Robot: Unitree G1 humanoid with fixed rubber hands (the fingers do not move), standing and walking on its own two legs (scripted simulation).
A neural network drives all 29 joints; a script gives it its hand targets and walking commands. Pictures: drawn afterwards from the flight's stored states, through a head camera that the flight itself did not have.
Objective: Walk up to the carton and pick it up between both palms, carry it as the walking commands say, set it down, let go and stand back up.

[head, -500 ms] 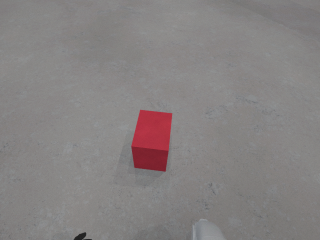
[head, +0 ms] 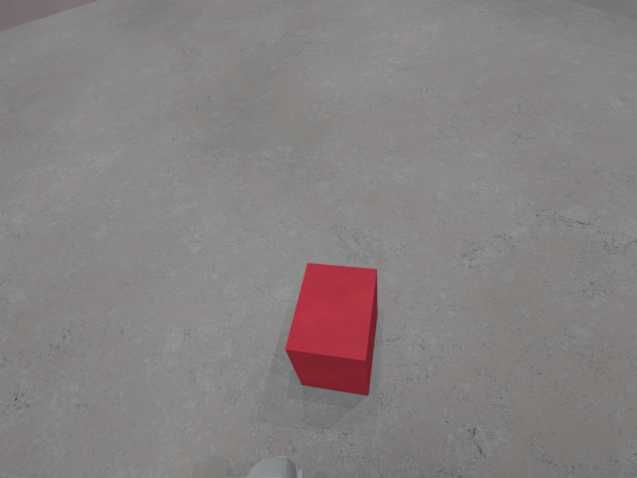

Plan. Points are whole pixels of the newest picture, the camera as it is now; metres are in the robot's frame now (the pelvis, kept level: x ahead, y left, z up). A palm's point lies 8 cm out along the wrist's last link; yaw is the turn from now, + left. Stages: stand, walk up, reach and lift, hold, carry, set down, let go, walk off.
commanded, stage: walk up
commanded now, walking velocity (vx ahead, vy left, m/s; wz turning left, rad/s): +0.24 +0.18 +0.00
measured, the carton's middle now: (337, 329) +0.61 +0.08 -0.64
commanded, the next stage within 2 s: none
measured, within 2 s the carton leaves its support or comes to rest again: neither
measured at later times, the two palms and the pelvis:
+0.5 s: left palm out of the picture +0.07 +0.31 -0.16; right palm out of the picture +0.12 -0.15 -0.14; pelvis +0.07 +0.08 +0.00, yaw -1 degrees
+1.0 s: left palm out of the picture +0.07 +0.28 -0.15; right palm out of the picture +0.08 -0.18 -0.15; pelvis +0.08 +0.06 +0.00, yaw -1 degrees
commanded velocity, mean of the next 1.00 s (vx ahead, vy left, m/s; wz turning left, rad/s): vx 0.04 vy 0.02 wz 0.00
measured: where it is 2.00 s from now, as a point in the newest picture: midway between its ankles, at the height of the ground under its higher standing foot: outside the picture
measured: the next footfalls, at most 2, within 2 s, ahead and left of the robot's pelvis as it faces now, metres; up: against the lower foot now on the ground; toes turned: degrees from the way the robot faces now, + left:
left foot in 0.22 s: +0.13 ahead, +0.19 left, +0.00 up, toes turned +6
left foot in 1.48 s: +0.23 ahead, +0.23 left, +0.00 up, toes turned -3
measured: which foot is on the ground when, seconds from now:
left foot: up 0.00-0.20, down 0.22-1.00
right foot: down 0.00-1.00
